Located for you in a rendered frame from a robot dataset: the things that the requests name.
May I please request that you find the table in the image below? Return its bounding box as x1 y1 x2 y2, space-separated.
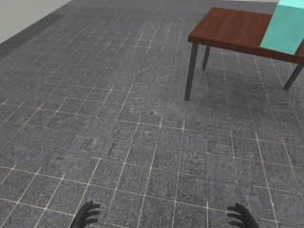
184 7 304 102

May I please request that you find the robot right hand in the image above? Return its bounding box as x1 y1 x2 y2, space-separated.
227 203 259 228

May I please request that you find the carton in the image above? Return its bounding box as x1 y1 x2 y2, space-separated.
260 0 304 55

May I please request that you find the robot left hand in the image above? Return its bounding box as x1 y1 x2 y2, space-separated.
69 200 101 228

